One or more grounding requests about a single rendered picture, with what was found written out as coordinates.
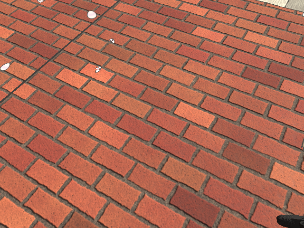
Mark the right robot hand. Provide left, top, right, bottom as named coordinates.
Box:
left=276, top=215, right=304, bottom=228

